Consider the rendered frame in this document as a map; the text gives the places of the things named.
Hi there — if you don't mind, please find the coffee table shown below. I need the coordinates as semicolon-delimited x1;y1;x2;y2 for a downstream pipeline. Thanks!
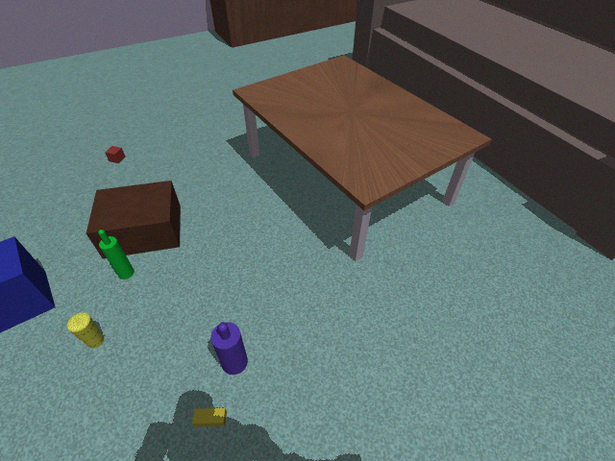
233;56;492;261

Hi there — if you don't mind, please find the sofa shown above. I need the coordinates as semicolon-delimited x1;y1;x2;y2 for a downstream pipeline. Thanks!
353;0;615;260

